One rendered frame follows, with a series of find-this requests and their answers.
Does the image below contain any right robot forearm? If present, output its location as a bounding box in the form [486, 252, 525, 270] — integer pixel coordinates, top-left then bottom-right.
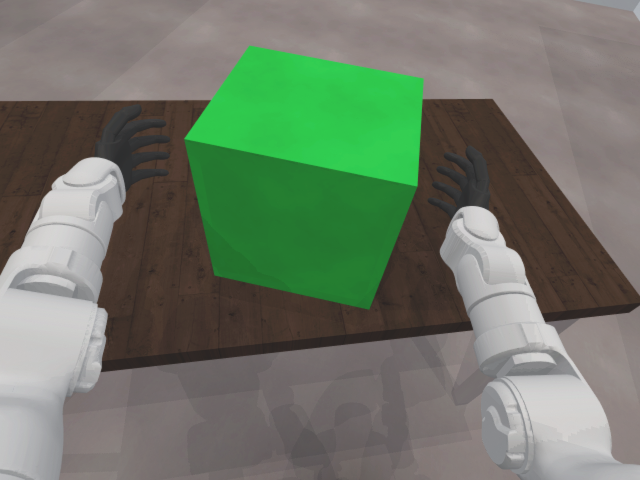
[440, 206, 612, 450]

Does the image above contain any table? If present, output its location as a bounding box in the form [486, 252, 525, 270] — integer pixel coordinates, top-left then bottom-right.
[0, 99, 640, 406]

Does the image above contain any left robot forearm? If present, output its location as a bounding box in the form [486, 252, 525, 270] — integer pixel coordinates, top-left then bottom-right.
[0, 157, 126, 304]

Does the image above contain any carton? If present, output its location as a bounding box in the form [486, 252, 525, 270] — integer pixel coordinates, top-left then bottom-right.
[184, 46, 424, 310]

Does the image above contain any robot left upper arm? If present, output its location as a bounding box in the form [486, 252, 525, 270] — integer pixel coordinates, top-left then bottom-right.
[0, 288, 108, 480]

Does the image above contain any robot right upper arm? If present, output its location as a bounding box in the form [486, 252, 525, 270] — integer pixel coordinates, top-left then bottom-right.
[481, 374, 640, 480]

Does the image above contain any right robot hand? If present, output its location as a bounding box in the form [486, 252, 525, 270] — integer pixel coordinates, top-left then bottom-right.
[428, 146, 490, 220]

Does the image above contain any left robot hand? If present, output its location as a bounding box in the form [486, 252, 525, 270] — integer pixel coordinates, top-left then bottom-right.
[94, 104, 170, 192]

